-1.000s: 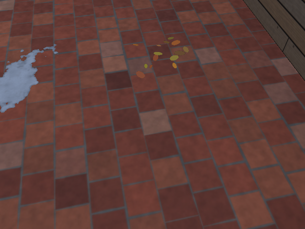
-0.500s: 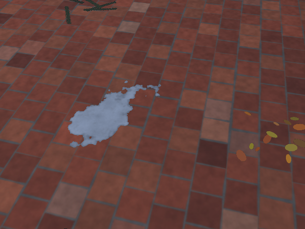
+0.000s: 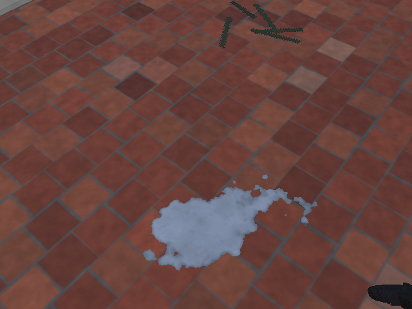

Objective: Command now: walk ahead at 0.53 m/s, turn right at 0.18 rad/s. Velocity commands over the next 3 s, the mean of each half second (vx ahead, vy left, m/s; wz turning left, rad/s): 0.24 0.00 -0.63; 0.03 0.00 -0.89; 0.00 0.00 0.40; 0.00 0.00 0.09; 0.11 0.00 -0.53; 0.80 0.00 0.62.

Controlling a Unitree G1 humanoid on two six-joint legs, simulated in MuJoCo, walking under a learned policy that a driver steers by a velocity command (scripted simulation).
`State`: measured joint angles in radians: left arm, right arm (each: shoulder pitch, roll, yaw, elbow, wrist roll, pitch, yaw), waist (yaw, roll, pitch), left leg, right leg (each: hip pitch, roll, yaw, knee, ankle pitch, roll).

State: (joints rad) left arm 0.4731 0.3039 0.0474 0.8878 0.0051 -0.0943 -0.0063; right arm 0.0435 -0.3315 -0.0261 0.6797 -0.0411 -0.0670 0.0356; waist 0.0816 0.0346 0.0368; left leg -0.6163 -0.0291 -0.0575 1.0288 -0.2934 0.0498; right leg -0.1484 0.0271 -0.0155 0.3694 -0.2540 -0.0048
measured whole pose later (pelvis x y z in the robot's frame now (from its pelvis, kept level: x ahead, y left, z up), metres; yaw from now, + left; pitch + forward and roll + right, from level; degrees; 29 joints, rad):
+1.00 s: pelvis +0.28 -0.04 -0.01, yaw -49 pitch +2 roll +1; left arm 0.13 0.35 0.10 0.53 -0.01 0.06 0.03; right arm 0.10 -0.29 -0.08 0.76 -0.01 -0.02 0.00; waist 0.00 -0.05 0.03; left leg -0.35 -0.07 -0.10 0.52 -0.18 -0.01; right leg -0.41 0.15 0.27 0.66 -0.33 -0.02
